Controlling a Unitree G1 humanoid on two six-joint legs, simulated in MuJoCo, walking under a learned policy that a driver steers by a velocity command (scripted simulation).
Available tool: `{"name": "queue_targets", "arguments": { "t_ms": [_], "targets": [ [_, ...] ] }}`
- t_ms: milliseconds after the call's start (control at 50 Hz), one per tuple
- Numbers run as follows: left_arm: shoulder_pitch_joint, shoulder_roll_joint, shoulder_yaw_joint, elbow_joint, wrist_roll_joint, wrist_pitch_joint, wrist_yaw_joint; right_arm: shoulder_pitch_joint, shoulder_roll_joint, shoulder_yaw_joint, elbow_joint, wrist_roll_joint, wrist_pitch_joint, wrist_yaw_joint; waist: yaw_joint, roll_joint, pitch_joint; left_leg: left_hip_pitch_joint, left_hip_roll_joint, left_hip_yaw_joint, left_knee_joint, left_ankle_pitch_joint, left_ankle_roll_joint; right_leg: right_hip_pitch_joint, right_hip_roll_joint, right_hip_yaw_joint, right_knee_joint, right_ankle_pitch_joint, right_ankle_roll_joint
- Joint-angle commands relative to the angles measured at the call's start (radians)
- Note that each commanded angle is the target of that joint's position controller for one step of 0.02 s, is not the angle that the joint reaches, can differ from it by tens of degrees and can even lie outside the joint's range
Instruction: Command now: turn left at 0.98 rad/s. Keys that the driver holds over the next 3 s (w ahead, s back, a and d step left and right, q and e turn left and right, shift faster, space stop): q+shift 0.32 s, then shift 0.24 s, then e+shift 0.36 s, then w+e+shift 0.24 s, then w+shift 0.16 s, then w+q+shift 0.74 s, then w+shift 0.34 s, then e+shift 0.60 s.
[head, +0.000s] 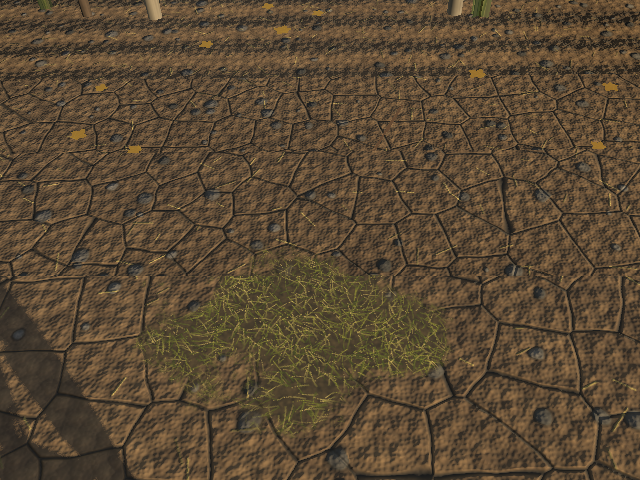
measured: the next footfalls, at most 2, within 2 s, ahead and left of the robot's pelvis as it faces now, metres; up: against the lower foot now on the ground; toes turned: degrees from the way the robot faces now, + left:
left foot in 0.30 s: +0.07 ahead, +0.14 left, +0.00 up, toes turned +21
right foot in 0.68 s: +0.24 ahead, -0.07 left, +0.00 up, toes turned +23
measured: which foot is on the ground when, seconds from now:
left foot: up 0.00-0.28, down 0.30-1.00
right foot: down 0.00-0.30, up 0.32-0.66, down 0.68-0.92, up 0.94-1.00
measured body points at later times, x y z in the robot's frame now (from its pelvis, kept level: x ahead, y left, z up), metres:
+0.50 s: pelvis +0.07 +0.05 +0.00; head +0.10 +0.06 +0.45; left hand +0.12 +0.37 -0.07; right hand +0.27 -0.19 -0.11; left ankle +0.04 +0.13 -0.75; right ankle +0.13 -0.11 -0.67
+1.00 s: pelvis +0.13 +0.05 -0.01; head +0.16 +0.06 +0.44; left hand +0.21 +0.35 -0.10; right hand +0.31 -0.21 -0.09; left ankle +0.03 +0.12 -0.75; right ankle +0.19 -0.08 -0.71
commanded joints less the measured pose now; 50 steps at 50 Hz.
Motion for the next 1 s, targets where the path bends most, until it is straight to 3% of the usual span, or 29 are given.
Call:
{"name": "queue_targets", "arguments": {
  "t_ms": [20,80,120,180,280,300,320,340,360,380,400,420,460,480,520,560,600,640,680,700,720,760,820,860,900,920,940,960,1000],
  "targets": [
    [-0.029,0.193,0.047,-0.093,0.018,-0.019,0.03,-0.077,-0.001,0.019,-0.07,0.021,0.004,0.054,0.032,-0.063,0.034,-0.101,0.105,0.102,-0.097,0.071,-0.014,0.111,-0.219,0.007,-0.059,0.528,-0.2],
    [0.119,0.223,0.064,-0.045,0.042,-0.017,0.034,-0.145,0.011,0.036,-0.078,0.013,0.037,0.084,0.083,-0.095,0.037,-0.103,0.166,0.148,-0.318,0.048,-0.018,0.242,-0.29,-0.023,-0.024,0.748,-0.225],
    [0.101,0.238,0.075,-0.055,0.055,-0.016,0.024,-0.109,-0.005,0.036,-0.055,0.002,0.043,0.083,0.052,-0.119,0.031,-0.027,0.162,0.179,-0.375,0.019,0.005,0.225,-0.323,-0.04,-0.019,0.842,-0.245],
    [0.018,0.245,0.083,-0.097,0.081,-0.015,0.018,-0.062,-0.056,0.014,-0.018,0.011,0.039,0.079,-0.007,-0.146,0.027,0.088,0.135,0.186,-0.416,0.045,0.04,0.19,-0.348,-0.083,-0.012,0.827,-0.227],
    [0.003,0.253,0.086,-0.122,0.06,-0.006,0.038,-0.025,-0.087,-0.016,0.027,0.047,0.028,0.067,-0.076,-0.111,-0.011,0.311,0.035,0.226,-0.682,0.202,0.1,0.186,-0.304,-0.202,0.164,0.872,-0.104],
    [0.038,0.226,0.073,-0.117,0.046,-0.001,0.027,0.038,-0.111,-0.032,0.055,0.044,0.016,0.045,-0.108,-0.054,-0.053,0.473,0.01,0.207,-0.786,0.43,0.154,0.103,-0.262,-0.209,0.279,0.805,-0.043],
    [0.079,0.135,0.043,-0.156,0.061,0.003,0.011,0.215,-0.209,-0.063,0.082,0.015,0.004,-0.004,-0.136,0.122,-0.245,0.874,0.204,-0.075,-0.699,1.023,0.368,-0.183,-0.149,-0.224,0.582,0.288,0.105],
    [0.081,0.036,0.007,-0.212,0.08,-0.012,-0.003,0.322,-0.272,-0.07,0.104,-0.032,-0.001,-0.018,-0.12,0.075,-0.436,1.146,0.393,-0.42,-0.704,1.1,0.57,-0.445,-0.011,-0.055,0.732,-0.524,0.176],
    [-0.085,0.036,-0.007,-0.233,0.028,-0.019,-0.017,0.331,-0.227,-0.08,0.14,-0.059,-0.046,-0.027,-0.197,-0.016,-0.136,0.977,0.416,-0.394,-0.733,1.036,0.504,-0.632,-0.007,0.132,0.829,-0.553,0.155],
    [-0.129,0.087,0.005,-0.227,0.02,-0.023,-0.015,0.249,-0.196,-0.083,0.139,-0.028,-0.084,-0.035,-0.184,0.041,-0.021,0.809,0.381,-0.28,-0.772,0.957,0.462,-0.679,-0.05,0.161,0.888,-0.539,0.128],
    [-0.04,0.189,0.041,-0.186,0.028,-0.018,-0.009,0.136,-0.151,-0.07,0.11,0.016,-0.087,-0.037,-0.119,0.074,-0.032,0.684,0.353,-0.229,-0.813,0.854,0.447,-0.611,-0.081,0.164,0.908,-0.488,0.111],
    [0.011,0.207,0.045,-0.168,0.034,-0.007,-0.007,0.036,-0.131,-0.056,0.077,0.05,-0.082,-0.038,-0.058,0.1,-0.005,0.516,0.322,-0.192,-0.872,0.762,0.42,-0.519,-0.1,0.167,0.858,-0.412,0.094],
    [0.079,0.18,0.029,-0.127,0.051,0.019,-0.012,-0.077,-0.138,-0.04,0.025,0.035,-0.064,-0.037,0.017,0.072,-0.009,0.309,0.27,-0.147,-0.951,0.612,0.366,-0.341,-0.079,0.153,0.796,-0.237,0.099],
    [0.113,0.156,0.018,-0.106,0.041,0.03,-0.023,-0.098,-0.159,-0.043,0.011,0.024,-0.066,-0.038,0.028,0.069,-0.02,0.26,0.254,-0.113,-0.956,0.601,0.354,-0.294,-0.061,0.127,0.774,-0.17,0.107],
    [0.136,0.126,-0.002,-0.074,0.015,0.044,-0.044,-0.106,-0.189,-0.052,-0.012,0.015,-0.078,-0.038,0.009,0.069,-0.012,0.207,0.219,-0.06,-0.951,0.545,0.328,-0.239,-0.051,0.098,0.693,-0.084,0.128],
    [0.105,0.114,-0.015,-0.065,0.02,0.048,-0.055,-0.061,-0.172,-0.046,-0.021,0.014,-0.084,-0.036,-0.042,0.077,-0.006,0.251,0.218,-0.072,-0.912,0.472,0.314,-0.252,-0.057,0.107,0.597,-0.061,0.135],
    [0.089,0.083,-0.034,-0.038,0.025,0.038,-0.08,-0.062,-0.118,-0.022,-0.036,0.033,-0.07,-0.026,-0.072,0.039,-0.002,0.331,0.246,-0.09,-0.828,0.364,0.274,-0.288,-0.095,0.134,0.444,0.01,0.138],
    [0.114,0.056,-0.043,-0.009,-0.003,0.014,-0.12,-0.118,-0.074,0.012,-0.042,0.061,-0.033,0.004,-0.043,0.013,-0.007,0.274,0.233,-0.084,-0.736,0.246,0.213,-0.167,-0.094,0.102,0.3,0.168,0.144],
    [0.074,0.095,-0.028,-0.036,-0.025,-0.019,-0.127,-0.077,-0.035,0.039,-0.036,0.081,-0.008,0.019,-0.05,-0.01,-0.039,0.277,0.162,-0.072,-0.69,0.172,0.137,-0.106,-0.072,0.107,0.246,0.386,0.087],
    [-0.039,0.214,-0.005,-0.106,-0.024,-0.038,-0.11,0.065,-0.115,0.005,-0.035,0.077,-0.005,-0.005,-0.16,-0.074,-0.082,0.384,0.085,-0.002,-0.656,0.062,0.106,-0.19,-0.119,0.198,0.233,0.533,-0.048],
    [-0.103,0.293,0.026,-0.13,0.012,-0.044,-0.094,0.087,-0.189,-0.021,-0.054,0.06,-0.008,-0.047,-0.182,-0.111,-0.097,0.446,0.021,0.092,-0.586,0.046,0.08,-0.28,-0.147,0.286,0.192,0.46,-0.167],
    [-0.036,0.285,0.041,-0.105,0.014,-0.048,-0.082,0.003,-0.194,-0.026,-0.091,0.029,0.0,-0.099,-0.138,-0.133,-0.065,0.475,0.011,0.118,-0.525,0.0,0.084,-0.33,-0.186,0.42,0.101,0.388,-0.246],
    [0.084,0.191,0.031,-0.072,-0.003,-0.033,-0.075,-0.002,-0.109,0.001,-0.102,0.03,0.009,-0.129,-0.063,-0.176,-0.066,0.339,0.0,0.069,-0.453,-0.124,0.095,-0.148,-0.276,0.584,0.106,0.402,-0.331],
    [0.07,0.181,0.028,-0.059,0.005,-0.027,-0.069,-0.006,-0.066,0.013,-0.108,0.02,0.011,-0.124,-0.069,-0.156,-0.055,0.344,0.008,0.07,-0.592,-0.158,0.095,-0.131,-0.23,0.556,0.103,0.353,-0.283],
    [-0.025,0.158,0.015,-0.077,0.017,0.011,-0.086,0.112,-0.09,-0.001,-0.058,0.043,0.003,-0.113,-0.115,-0.103,-0.056,0.588,0.038,0.089,-0.854,0.209,0.163,-0.27,-0.15,0.477,0.147,0.267,-0.201],
    [0.003,0.092,-0.007,-0.097,0.028,0.026,-0.093,0.165,-0.183,-0.038,-0.066,0.053,-0.011,-0.123,-0.117,0.025,-0.085,0.817,0.227,-0.07,-0.814,0.58,0.363,-0.507,-0.033,0.334,0.287,0.067,-0.078],
    [-0.007,0.065,-0.02,-0.122,0.032,0.026,-0.11,0.216,-0.227,-0.055,-0.051,0.001,-0.027,-0.126,-0.153,0.187,-0.042,0.906,0.513,-0.357,-0.9,0.663,0.56,-0.737,0.066,0.217,0.474,-0.272,0.041],
    [-0.025,0.063,-0.027,-0.094,0.049,0.023,-0.116,0.2,-0.158,-0.029,-0.036,-0.026,-0.034,-0.116,-0.132,0.022,0.012,0.869,0.574,-0.346,-0.98,0.493,0.517,-0.795,-0.059,0.256,0.605,-0.264,0.039],
    [-0.002,0.125,0.007,-0.038,0.038,0.014,-0.097,0.063,-0.027,0.026,-0.056,-0.008,-0.049,-0.099,-0.075,0.053,0.073,0.773,0.41,-0.163,-1.083,0.088,0.333,-0.749,-0.035,0.23,0.698,-0.064,0.024]
  ]
}}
